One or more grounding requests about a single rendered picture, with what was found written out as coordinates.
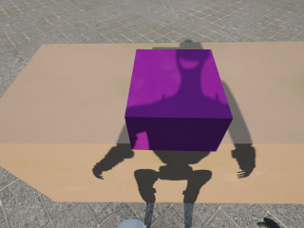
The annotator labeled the right robot hand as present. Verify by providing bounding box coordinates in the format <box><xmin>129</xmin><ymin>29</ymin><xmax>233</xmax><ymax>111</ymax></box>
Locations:
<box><xmin>256</xmin><ymin>217</ymin><xmax>280</xmax><ymax>228</ymax></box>

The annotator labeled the pedestal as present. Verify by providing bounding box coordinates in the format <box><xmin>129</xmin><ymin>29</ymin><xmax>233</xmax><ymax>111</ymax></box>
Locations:
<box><xmin>0</xmin><ymin>41</ymin><xmax>304</xmax><ymax>204</ymax></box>

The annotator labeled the carton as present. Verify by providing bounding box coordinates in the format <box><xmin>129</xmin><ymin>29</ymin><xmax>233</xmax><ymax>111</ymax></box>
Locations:
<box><xmin>124</xmin><ymin>49</ymin><xmax>233</xmax><ymax>152</ymax></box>

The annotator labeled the left robot thigh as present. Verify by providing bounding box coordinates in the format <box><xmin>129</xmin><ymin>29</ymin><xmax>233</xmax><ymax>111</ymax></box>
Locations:
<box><xmin>117</xmin><ymin>218</ymin><xmax>147</xmax><ymax>228</ymax></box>

